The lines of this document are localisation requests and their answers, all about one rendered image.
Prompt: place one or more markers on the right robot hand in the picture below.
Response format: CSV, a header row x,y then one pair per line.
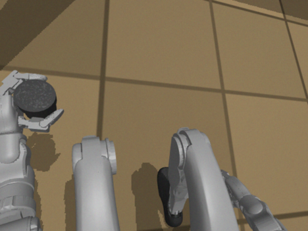
x,y
235,187

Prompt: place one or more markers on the cup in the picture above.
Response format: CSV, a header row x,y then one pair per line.
x,y
35,98

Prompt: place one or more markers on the left robot arm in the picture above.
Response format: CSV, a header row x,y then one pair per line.
x,y
17,185

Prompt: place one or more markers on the right robot foot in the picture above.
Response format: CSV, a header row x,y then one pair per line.
x,y
163,188

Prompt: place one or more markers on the right robot arm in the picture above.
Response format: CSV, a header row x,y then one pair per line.
x,y
258,215

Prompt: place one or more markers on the left robot hand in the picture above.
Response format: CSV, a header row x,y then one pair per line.
x,y
11,117

